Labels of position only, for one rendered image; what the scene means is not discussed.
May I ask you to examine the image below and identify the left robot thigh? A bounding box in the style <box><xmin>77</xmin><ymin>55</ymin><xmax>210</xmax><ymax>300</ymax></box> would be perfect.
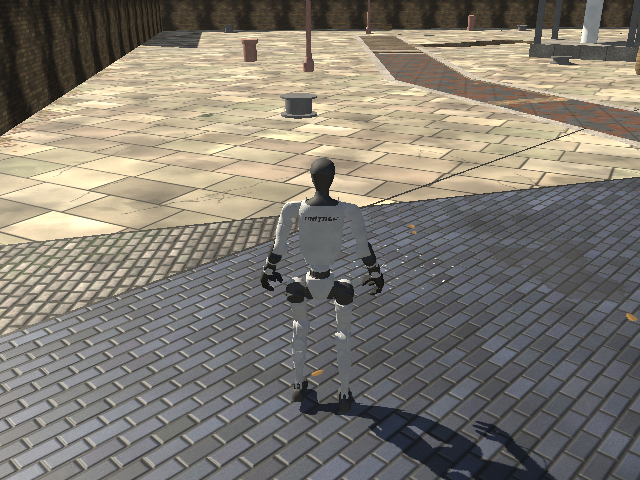
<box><xmin>286</xmin><ymin>277</ymin><xmax>310</xmax><ymax>337</ymax></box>

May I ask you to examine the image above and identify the left robot hand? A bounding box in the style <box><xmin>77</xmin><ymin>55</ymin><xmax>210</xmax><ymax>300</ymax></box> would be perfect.
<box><xmin>260</xmin><ymin>269</ymin><xmax>283</xmax><ymax>291</ymax></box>

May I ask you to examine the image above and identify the robot right forearm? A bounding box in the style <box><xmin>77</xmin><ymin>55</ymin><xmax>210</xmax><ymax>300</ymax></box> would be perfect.
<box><xmin>361</xmin><ymin>242</ymin><xmax>382</xmax><ymax>278</ymax></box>

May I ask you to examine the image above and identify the robot left forearm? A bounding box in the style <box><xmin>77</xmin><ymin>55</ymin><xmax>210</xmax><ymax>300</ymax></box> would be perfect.
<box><xmin>263</xmin><ymin>240</ymin><xmax>282</xmax><ymax>275</ymax></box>

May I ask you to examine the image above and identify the left robot shin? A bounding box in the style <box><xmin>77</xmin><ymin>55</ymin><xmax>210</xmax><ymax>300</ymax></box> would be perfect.
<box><xmin>292</xmin><ymin>320</ymin><xmax>307</xmax><ymax>389</ymax></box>

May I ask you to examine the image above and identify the right robot hand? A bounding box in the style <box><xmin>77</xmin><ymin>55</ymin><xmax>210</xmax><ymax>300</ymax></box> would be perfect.
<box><xmin>362</xmin><ymin>273</ymin><xmax>384</xmax><ymax>295</ymax></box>

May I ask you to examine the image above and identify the robot right upper arm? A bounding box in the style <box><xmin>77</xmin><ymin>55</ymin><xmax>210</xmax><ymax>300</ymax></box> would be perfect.
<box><xmin>342</xmin><ymin>202</ymin><xmax>371</xmax><ymax>258</ymax></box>

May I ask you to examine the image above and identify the robot left upper arm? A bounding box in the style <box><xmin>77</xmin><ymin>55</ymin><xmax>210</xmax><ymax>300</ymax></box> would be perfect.
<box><xmin>272</xmin><ymin>201</ymin><xmax>301</xmax><ymax>255</ymax></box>

